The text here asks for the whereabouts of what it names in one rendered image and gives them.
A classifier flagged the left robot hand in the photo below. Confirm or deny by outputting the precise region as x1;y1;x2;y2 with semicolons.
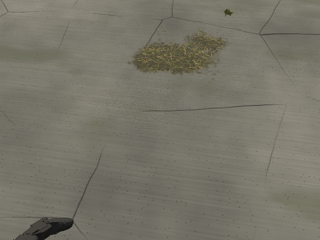
13;217;74;240

